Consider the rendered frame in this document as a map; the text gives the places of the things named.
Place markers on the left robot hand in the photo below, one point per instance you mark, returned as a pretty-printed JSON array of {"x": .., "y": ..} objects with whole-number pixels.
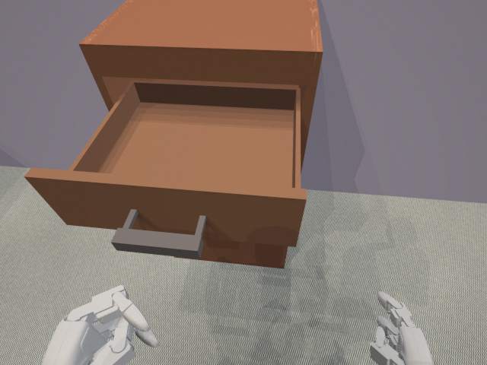
[{"x": 76, "y": 341}]

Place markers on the right robot hand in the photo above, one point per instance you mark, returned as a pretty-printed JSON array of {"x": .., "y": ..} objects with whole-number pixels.
[{"x": 407, "y": 342}]

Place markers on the drawer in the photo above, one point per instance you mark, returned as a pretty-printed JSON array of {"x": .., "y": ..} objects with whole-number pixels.
[{"x": 174, "y": 151}]

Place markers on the handle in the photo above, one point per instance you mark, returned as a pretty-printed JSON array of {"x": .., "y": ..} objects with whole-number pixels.
[{"x": 159, "y": 243}]

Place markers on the cabinet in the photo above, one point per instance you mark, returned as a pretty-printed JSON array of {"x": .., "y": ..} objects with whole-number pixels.
[{"x": 273, "y": 43}]

